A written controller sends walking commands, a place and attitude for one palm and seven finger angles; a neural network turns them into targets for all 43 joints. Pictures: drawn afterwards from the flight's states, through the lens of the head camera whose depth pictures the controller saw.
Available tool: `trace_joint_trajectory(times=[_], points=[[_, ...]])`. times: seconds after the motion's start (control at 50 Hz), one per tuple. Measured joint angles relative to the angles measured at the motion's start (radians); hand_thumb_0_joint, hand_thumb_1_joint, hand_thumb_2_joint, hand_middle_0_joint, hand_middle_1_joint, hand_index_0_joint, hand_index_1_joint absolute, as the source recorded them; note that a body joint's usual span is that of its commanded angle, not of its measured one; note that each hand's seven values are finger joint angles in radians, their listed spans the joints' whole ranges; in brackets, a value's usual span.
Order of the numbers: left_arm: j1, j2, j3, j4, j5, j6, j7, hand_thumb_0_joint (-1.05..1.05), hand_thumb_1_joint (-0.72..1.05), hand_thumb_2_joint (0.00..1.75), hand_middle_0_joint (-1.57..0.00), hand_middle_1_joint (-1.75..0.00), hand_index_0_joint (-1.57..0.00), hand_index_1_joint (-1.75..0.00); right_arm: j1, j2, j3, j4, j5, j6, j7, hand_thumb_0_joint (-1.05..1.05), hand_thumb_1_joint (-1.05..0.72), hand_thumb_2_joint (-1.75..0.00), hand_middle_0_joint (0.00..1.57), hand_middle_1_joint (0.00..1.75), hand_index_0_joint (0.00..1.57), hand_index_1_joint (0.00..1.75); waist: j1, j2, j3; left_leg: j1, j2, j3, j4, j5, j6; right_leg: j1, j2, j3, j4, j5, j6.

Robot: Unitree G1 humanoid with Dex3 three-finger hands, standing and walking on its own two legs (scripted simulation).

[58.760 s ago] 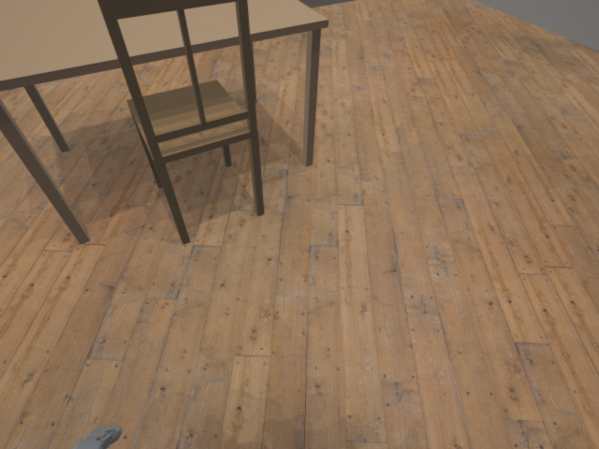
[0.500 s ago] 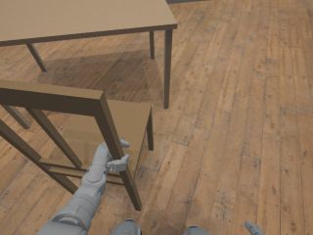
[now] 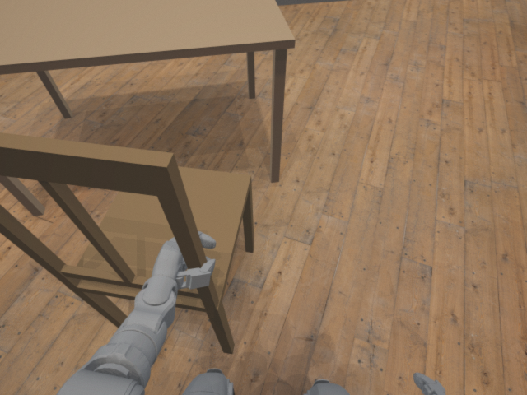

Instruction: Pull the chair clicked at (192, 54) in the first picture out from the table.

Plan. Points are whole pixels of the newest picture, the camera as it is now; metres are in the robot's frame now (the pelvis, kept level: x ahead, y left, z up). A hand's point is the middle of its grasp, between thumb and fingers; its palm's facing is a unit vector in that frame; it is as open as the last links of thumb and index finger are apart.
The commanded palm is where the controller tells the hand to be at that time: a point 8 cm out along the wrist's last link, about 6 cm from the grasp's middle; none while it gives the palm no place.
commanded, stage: step backward, pulling the chair out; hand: left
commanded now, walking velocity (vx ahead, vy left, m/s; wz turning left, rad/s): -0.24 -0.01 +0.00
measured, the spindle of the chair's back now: (98, 239) +0.36 +0.32 -0.03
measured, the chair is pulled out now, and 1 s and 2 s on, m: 0.49 0.49 0.49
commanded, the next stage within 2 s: stop walking, hand still on the chair in 0.78 s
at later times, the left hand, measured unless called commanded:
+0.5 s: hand (203, 269) +0.32 +0.13 -0.05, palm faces -0.01 -0.98 -0.17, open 6.1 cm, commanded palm +0.33 +0.18 -0.05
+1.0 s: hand (203, 269) +0.32 +0.13 -0.05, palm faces -0.03 -0.98 -0.18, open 6.1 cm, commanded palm +0.31 +0.18 -0.04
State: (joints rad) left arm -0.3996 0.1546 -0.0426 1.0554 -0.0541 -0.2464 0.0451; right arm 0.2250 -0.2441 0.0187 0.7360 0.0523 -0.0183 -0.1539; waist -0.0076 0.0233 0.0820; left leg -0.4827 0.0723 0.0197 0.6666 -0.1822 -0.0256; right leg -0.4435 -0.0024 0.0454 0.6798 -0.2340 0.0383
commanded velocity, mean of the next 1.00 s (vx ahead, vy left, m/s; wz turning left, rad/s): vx -0.21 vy -0.01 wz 0.01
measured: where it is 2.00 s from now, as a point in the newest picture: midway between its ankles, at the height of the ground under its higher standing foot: outside the picture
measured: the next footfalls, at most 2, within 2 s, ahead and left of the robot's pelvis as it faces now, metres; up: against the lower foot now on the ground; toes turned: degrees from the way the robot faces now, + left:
none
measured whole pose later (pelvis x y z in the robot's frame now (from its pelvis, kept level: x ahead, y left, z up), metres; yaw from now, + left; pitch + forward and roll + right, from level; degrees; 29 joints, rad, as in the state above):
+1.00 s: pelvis +0.00 -0.01 +0.00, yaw -1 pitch -1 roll -1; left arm -0.36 0.18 -0.02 0.93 -0.05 -0.20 0.05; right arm 0.21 -0.23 0.02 0.69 0.05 -0.01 -0.14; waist -0.02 0.01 0.12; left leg -0.48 0.08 0.02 0.67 -0.17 -0.03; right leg -0.45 0.00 0.04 0.69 -0.23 0.03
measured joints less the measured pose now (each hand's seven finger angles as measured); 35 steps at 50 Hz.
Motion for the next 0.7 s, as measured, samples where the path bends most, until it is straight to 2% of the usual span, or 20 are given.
trace_joint_trajectory(times=[0.16,0.3,0.42,0.52,0.64,0.7], points=[[-0.004,0.004,-0.025,-0.002,0.003,0.005,0.0,0.07,0.52,0.83,-0.31,-1.3,-0.5,-1.44,0.006,-0.001,-0.001,-0.013,0.007,0.005,-0.007,0.01,-0.91,-0.9,0.21,0.3,0.2,0.3,0.0,-0.006,0.0,0.003,0.0,0.014,-0.007,0.003,0.008,-0.001,-0.003,0.009,-0.004,-0.029,0.001],[-0.018,0.016,-0.008,-0.007,-0.007,0.02,-0.002,0.07,0.52,0.84,-0.33,-1.31,-0.5,-1.44,-0.007,0.03,0.012,-0.015,0.001,0.005,0.004,0.01,-0.9,-0.9,0.21,0.3,0.2,0.3,0.009,-0.012,0.014,-0.001,0.005,0.012,0.016,-0.003,-0.002,-0.013,0.002,0.009,0.028,-0.001,-0.004],[-0.023,0.02,0.026,0.001,-0.008,0.01,0.002,0.08,0.51,0.85,-0.34,-1.28,-0.5,-1.44,-0.019,0.029,0.009,-0.006,-0.003,0.003,0.016,0.01,-0.9,-0.9,0.21,0.3,0.2,0.3,-0.002,-0.016,0.016,-0.024,-0.004,0.001,0.044,-0.115,0.005,-0.028,-0.004,0.0,0.033,-0.006,-0.013],[-0.027,0.013,0.022,-0.004,0.001,0.01,-0.002,0.07,0.52,0.84,-0.34,-1.29,-0.5,-1.44,-0.011,-0.006,-0.005,0.003,-0.004,0.003,0.01,0.01,-0.9,-0.9,0.21,0.3,0.2,0.3,0.0,0.003,0.021,-0.022,0.002,-0.013,0.014,0.014,-0.005,-0.027,0.004,-0.01,0.028,-0.001,-0.009],[-0.022,0.02,0.01,0.004,-0.001,0.005,0.003,0.07,0.52,0.82,-0.34,-1.3,-0.5,-1.44,0.0,-0.011,-0.01,-0.003,0.005,0.002,0.005,0.01,-0.91,-0.9,0.21,0.3,0.2,0.3,-0.008,-0.011,0.018,-0.01,0.001,-0.007,0.016,-0.033,-0.002,-0.01,0.001,-0.008,0.01,0.001,-0.007],[-0.016,0.021,0.006,-0.001,-0.001,0.004,0.0,0.07,0.52,0.82,-0.33,-1.31,-0.5,-1.44,0.009,-0.009,-0.008,-0.013,0.005,-0.002,0.004,0.01,-0.91,-0.9,0.2,0.3,0.2,0.3,-0.005,-0.01,0.014,-0.005,0.005,-0.004,-0.003,0.009,-0.002,-0.011,0.003,-0.007,0.004,-0.002,-0.006]])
